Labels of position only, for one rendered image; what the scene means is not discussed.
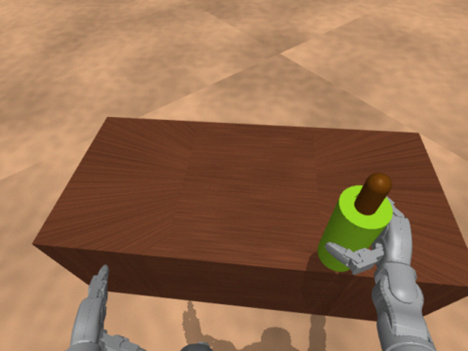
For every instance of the right robot arm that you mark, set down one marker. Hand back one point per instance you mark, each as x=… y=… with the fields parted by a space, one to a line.
x=399 y=300

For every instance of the bottle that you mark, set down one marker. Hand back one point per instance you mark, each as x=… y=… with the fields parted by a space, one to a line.
x=360 y=215

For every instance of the right robot hand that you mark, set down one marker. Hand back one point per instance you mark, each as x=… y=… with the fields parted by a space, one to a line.
x=393 y=244

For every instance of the left robot hand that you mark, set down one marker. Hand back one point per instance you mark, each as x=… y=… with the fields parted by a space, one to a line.
x=89 y=321

